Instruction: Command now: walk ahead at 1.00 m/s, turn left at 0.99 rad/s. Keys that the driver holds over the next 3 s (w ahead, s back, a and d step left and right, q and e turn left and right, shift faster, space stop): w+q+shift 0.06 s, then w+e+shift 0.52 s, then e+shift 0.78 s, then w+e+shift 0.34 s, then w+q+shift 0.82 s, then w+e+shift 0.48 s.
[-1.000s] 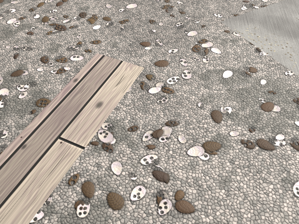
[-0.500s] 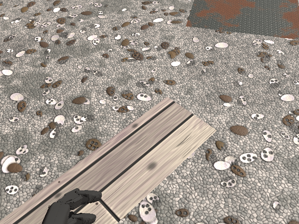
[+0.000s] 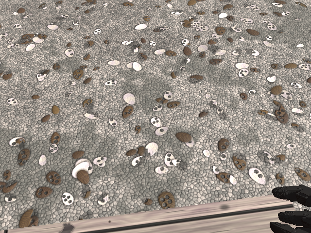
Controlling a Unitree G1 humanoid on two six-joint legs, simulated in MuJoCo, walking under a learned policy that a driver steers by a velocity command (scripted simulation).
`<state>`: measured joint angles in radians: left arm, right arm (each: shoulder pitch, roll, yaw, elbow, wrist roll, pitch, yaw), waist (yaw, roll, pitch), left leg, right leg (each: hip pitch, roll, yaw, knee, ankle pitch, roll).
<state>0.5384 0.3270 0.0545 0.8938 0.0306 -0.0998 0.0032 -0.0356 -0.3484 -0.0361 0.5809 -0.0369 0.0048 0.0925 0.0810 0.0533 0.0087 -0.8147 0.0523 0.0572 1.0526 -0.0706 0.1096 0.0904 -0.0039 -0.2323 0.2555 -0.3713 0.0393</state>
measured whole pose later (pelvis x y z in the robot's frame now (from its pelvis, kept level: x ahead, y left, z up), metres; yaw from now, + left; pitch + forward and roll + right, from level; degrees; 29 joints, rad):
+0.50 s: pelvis +0.46 +0.01 -0.01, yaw -1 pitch +1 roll +1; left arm 0.14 0.28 0.02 0.76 0.00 -0.02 -0.06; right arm 0.45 -0.28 -0.03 0.90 -0.01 -0.13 0.00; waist -0.04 -0.02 0.05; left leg 0.23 -0.11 0.20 0.13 -0.29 0.08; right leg -0.78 -0.07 -0.09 0.77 0.13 -0.10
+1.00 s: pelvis +0.86 -0.02 -0.02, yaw -31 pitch +3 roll +2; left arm 0.26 0.34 0.09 0.70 -0.02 0.02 0.04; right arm 0.01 -0.25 -0.02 0.57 -0.03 -0.10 -0.03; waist 0.07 -0.02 0.05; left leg -0.52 -0.07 -0.11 0.48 -0.06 -0.03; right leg -0.32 0.19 0.25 1.07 -0.62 0.00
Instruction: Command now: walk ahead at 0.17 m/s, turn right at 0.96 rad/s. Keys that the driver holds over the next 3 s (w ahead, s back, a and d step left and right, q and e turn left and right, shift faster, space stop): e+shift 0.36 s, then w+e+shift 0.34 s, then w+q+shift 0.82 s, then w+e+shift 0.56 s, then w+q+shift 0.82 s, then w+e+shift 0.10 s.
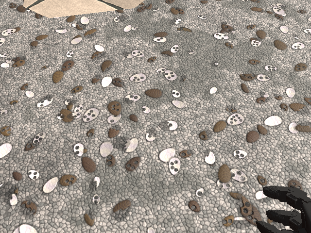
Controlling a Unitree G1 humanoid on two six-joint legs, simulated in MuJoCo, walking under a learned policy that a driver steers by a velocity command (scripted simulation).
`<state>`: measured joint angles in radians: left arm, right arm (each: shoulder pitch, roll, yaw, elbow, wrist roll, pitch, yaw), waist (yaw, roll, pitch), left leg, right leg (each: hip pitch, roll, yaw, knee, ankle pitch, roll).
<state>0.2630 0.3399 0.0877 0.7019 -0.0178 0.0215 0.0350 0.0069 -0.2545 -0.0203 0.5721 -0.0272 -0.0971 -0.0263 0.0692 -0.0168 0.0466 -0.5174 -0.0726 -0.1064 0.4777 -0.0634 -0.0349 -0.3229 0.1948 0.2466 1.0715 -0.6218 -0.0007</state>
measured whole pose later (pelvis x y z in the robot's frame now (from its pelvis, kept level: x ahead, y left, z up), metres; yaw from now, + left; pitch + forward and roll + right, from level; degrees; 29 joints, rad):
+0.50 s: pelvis +0.08 -0.02 +0.03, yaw -28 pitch +3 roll +3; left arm 0.29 0.30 0.08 0.63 -0.02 0.01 0.00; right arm 0.10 -0.33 -0.11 0.70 0.01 -0.05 0.00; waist 0.02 0.03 0.02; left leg -0.55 0.01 -0.03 0.98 -0.37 -0.01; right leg -0.34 0.01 0.09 0.56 -0.28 -0.06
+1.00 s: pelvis +0.29 -0.13 +0.03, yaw -38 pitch +4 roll +0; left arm 0.09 0.29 0.01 0.59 0.06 -0.04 -0.06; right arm 0.55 -0.26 -0.06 0.87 -0.02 -0.06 0.02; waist -0.12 -0.05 -0.04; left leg -0.07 -0.04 -0.09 0.32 -0.32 0.03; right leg -0.60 -0.01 0.03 0.89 -0.23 0.00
